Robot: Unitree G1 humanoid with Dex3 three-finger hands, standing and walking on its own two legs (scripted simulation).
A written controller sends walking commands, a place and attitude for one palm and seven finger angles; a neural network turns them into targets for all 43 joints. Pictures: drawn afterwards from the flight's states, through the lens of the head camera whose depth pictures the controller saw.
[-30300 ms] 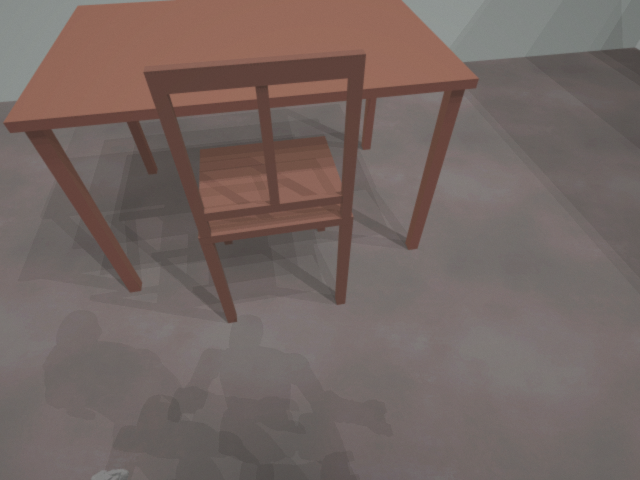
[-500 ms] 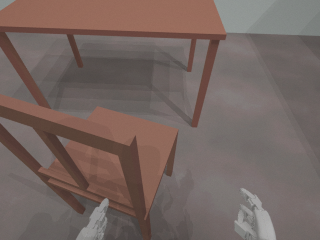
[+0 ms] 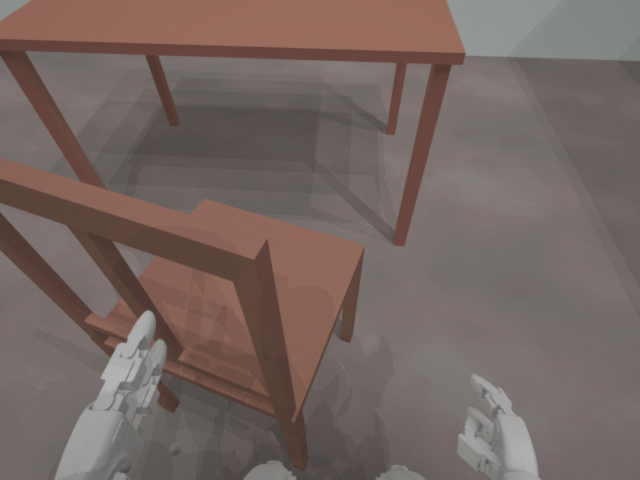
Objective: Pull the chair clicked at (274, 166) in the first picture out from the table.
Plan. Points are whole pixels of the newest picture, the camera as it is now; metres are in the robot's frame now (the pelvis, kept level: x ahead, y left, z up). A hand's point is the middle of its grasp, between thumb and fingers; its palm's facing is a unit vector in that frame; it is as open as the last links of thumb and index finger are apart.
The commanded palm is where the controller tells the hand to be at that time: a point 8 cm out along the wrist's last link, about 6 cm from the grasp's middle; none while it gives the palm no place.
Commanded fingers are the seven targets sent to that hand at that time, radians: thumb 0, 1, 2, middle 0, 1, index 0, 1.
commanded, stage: draw the hand back to the body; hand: left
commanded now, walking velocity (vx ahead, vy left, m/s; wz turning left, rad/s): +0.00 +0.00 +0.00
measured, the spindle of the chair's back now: (138, 301) +0.33 +0.27 +0.02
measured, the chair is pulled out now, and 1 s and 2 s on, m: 0.52 0.52 0.52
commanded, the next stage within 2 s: step back with the hand held close in 1.18 s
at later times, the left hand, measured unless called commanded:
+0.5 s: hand (53, 361) +0.19 +0.23 +0.18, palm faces +0.34 -0.85 -0.41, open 13.6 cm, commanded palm +0.15 +0.27 +0.21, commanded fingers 0.00 0.39 0.65 -0.13 -0.19 -0.13 -0.19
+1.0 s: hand out of the picture +0.24 +0.26 +0.25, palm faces +0.46 -0.79 -0.41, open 7.7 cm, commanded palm +0.18 +0.30 +0.26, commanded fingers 0.00 0.90 0.90 -0.20 -0.30 -0.20 -0.30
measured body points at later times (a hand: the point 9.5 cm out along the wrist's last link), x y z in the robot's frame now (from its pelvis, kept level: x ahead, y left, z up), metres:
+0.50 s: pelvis +0.03 +0.00 +0.07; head +0.01 -0.02 +0.52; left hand +0.17 +0.27 +0.20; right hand +0.22 -0.23 +0.00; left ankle +0.00 +0.12 -0.65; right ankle +0.02 -0.12 -0.65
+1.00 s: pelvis +0.04 +0.00 +0.09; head +0.03 -0.02 +0.54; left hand +0.21 +0.30 +0.27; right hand +0.22 -0.23 +0.00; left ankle +0.00 +0.12 -0.65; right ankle +0.02 -0.12 -0.65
